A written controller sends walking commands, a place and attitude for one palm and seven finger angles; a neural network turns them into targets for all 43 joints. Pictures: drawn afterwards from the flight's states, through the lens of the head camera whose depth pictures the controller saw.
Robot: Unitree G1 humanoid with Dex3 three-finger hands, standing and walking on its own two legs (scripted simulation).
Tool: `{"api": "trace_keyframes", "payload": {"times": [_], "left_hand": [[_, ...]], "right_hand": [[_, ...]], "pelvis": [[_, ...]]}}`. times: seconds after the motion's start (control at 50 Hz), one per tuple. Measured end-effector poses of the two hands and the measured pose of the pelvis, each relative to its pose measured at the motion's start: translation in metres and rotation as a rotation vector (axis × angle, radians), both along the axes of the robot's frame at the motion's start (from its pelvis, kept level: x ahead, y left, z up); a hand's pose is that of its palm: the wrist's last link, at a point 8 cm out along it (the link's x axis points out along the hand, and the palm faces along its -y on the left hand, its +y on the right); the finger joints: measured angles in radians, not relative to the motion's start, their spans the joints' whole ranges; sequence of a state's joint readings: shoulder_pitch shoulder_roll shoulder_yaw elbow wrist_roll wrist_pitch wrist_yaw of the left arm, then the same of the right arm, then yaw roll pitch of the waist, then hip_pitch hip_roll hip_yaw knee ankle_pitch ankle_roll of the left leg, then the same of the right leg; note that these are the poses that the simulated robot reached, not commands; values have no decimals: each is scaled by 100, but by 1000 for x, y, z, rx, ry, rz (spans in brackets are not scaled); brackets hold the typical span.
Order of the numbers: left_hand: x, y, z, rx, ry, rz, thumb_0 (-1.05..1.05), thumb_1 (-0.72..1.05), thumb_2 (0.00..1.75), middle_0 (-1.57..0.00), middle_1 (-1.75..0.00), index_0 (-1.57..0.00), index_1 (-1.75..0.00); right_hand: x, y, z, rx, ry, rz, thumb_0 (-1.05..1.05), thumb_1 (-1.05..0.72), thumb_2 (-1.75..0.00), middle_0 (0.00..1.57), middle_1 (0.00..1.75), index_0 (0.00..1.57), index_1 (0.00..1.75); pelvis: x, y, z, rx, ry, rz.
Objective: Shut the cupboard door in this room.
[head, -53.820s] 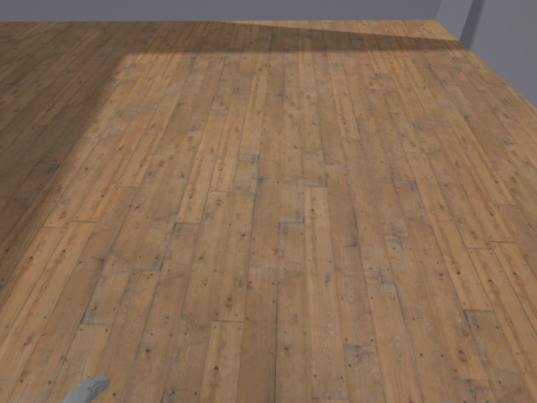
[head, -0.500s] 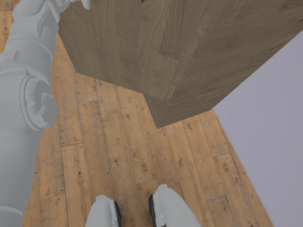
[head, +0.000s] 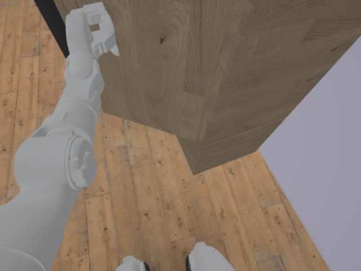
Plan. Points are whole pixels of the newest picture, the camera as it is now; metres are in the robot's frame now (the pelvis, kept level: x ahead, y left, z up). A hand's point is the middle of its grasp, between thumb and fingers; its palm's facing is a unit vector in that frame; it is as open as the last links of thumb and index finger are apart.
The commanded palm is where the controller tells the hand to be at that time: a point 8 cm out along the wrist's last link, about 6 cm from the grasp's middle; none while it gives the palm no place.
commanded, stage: pull the fist back off the door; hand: left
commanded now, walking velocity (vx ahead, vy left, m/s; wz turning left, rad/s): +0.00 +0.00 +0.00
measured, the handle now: (64, 24) +0.67 +0.14 +0.11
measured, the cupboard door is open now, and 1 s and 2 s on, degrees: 50 50 50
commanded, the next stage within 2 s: draw the hand back to the body in 0.30 s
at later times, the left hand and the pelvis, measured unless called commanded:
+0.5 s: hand (118, 61) +0.52 +0.03 +0.12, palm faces +0.00 -1.00 +0.01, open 3.1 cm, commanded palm +0.47 +0.10 +0.13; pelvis +0.01 +0.00 +0.01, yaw +1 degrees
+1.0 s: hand (44, 130) +0.36 +0.13 +0.17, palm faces +0.00 -0.99 -0.11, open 3.1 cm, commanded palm +0.32 +0.20 +0.17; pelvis +0.00 +0.00 +0.04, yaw +1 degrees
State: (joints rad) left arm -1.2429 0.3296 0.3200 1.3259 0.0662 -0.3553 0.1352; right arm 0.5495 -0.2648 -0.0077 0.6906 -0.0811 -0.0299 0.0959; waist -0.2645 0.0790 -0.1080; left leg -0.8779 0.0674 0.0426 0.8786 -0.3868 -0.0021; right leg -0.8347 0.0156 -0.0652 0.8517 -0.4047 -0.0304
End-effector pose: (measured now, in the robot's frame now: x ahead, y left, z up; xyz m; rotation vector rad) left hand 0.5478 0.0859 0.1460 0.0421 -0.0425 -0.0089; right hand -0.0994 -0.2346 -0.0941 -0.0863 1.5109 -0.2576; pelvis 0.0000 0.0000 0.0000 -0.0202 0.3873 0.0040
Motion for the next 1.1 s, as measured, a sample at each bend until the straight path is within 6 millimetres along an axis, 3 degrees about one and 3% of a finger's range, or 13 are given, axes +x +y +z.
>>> {"api": "trace_keyframes", "payload": {"times": [0.18, 0.26, 0.36, 0.48, 0.56, 0.64, 0.72, 0.8, 0.9, 1.0, 1.1], "left_hand": [[-43, 10, -44, -53, 118, -8, 1, 90, 90, -130, -150, -130, -150], [-56, 5, -35, -60, -1, -16, 2, 90, 90, -130, -150, -130, -150], [-52, -8, -17, 45, -32, -56, 2, 90, 90, -131, -150, -130, -150], [-45, -7, -23, -26, 118, 1, 1, 90, 90, -131, -150, -130, -150], [-54, 13, -16, -76, 31, 38, 2, 90, 90, -130, -150, -130, -150], [-79, 41, -8, 21, -56, 27, 2, 90, 90, -130, -150, -130, -150], [-114, 68, -11, 16, -2, 22, 1, 90, 90, -130, -150, -130, -150], [-148, 84, -8, -30, 23, 20, 2, 90, 90, -130, -150, -130, -150], [-180, 90, 13, -8, -58, -17, 2, 90, 90, -130, -149, -129, -149], [-209, 102, 27, 69, -74, 2, 2, 90, 90, -124, -143, -124, -143], [-245, 127, 27, 128, -52, 88, 1, 90, 90, -114, -132, -113, -132]], "right_hand": [[52, -29, 3, -52, -85, 67, 0, -91, -90, 20, 30, 20, 30], [84, -34, -3, -69, -165, 99, 0, -91, -90, 20, 30, 20, 30], [113, -31, -16, -52, -236, 107, 0, -91, -90, 20, 30, 20, 30], [119, -19, -17, -18, -262, 87, 0, -91, -90, 20, 30, 20, 30], [112, -14, -14, 0, -261, 67, 0, -91, -90, 20, 30, 20, 30], [108, -14, -12, 20, -261, 46, 0, -91, -90, 20, 30, 20, 30], [120, -19, -7, 15, -283, 40, 1, -91, -90, 20, 30, 20, 30], [152, -27, 4, -30, -374, 75, 1, -91, -90, 20, 30, 20, 30], [208, -28, 24, -77, -560, 139, 1, -91, -90, 20, 30, 20, 30], [255, -12, 49, -72, -722, 169, 1, -91, -90, 20, 30, 19, 30], [281, 13, 69, -42, -799, 203, 1, -91, -90, 20, 30, 19, 30]], "pelvis": [[6, -1, 10, 5, -56, 11], [6, 0, 8, 8, -67, 17], [4, 0, 4, 14, -73, 24], [5, -2, 8, 24, -80, 9], [9, -4, 13, 32, -94, -17], [14, -6, 18, 33, -127, -33], [17, -7, 25, 28, -185, -25], [15, -5, 31, 21, -245, -4], [7, -1, 34, 19, -298, 9], [2, 4, 39, 28, -349, 6], [0, 6, 46, 30, -395, 7]]}}
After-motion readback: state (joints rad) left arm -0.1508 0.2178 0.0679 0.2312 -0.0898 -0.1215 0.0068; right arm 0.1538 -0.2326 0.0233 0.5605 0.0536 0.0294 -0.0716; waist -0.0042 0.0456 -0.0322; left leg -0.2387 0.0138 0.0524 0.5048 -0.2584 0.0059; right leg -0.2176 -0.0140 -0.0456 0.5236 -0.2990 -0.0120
